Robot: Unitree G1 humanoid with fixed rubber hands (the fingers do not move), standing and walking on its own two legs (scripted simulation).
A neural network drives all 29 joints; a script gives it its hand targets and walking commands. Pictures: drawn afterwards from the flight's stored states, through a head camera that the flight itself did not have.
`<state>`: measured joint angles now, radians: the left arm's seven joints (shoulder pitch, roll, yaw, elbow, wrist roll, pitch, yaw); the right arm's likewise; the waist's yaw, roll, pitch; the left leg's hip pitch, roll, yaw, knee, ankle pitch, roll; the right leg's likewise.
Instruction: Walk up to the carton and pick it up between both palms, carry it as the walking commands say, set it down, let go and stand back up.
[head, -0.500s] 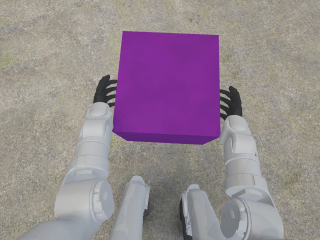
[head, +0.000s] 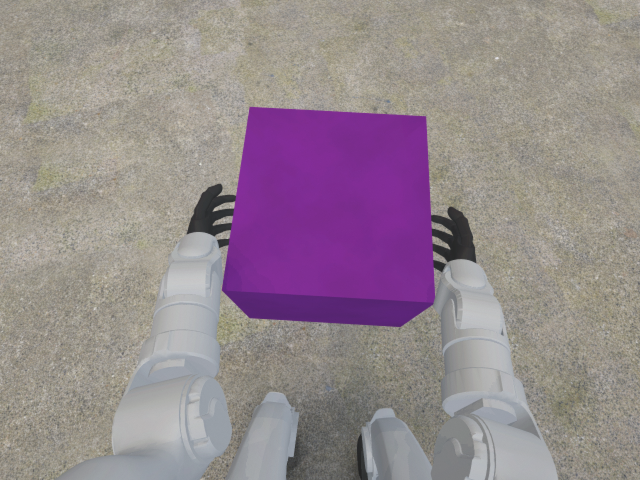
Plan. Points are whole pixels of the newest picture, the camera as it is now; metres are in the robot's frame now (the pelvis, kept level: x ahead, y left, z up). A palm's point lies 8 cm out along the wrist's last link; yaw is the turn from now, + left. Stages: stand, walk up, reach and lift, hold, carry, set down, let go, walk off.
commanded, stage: reach and lift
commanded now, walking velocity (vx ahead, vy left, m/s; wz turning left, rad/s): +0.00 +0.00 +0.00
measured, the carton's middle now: (330, 225) +0.48 +0.02 -0.12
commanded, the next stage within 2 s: none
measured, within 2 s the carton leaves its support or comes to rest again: neither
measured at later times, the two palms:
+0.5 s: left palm (190, 238) +0.38 +0.18 +0.03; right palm (484, 267) +0.36 -0.15 +0.03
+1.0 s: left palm (171, 219) +0.36 +0.18 +0.11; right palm (534, 252) +0.34 -0.17 +0.11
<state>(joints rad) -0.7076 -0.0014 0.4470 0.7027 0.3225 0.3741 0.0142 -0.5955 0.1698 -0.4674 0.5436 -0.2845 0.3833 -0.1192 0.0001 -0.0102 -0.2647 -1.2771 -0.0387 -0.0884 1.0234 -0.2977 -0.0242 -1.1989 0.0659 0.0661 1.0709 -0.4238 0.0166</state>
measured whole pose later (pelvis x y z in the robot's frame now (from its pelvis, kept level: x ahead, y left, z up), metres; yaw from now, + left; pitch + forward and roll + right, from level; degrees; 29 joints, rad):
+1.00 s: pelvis +0.04 +0.00 +0.09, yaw +0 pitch +8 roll -1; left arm -0.40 -0.09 0.35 0.51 0.32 0.52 -0.03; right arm -0.32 0.17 -0.39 0.42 -0.31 0.53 -0.04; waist -0.01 -0.03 -0.17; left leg -0.45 -0.02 -0.08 0.48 -0.16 -0.01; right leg -0.37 0.04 0.09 0.49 -0.25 0.01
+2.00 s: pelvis +0.05 +0.00 +0.10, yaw +1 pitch -6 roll +0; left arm -0.27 -0.14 0.29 0.21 0.34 0.73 -0.04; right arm -0.25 0.15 -0.27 0.23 -0.33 0.72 0.01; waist -0.01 -0.01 -0.01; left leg -0.07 -0.03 -0.08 0.28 -0.11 -0.01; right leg 0.02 0.01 0.09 0.27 -0.19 0.01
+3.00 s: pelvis +0.05 +0.00 +0.10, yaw +0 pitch -6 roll +0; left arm -0.21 -0.14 0.26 0.15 0.33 0.74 -0.04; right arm -0.21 0.14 -0.24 0.17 -0.31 0.75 0.02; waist 0.00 -0.02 -0.01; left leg -0.06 -0.02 -0.08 0.28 -0.12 -0.01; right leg 0.02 0.02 0.09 0.30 -0.21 0.00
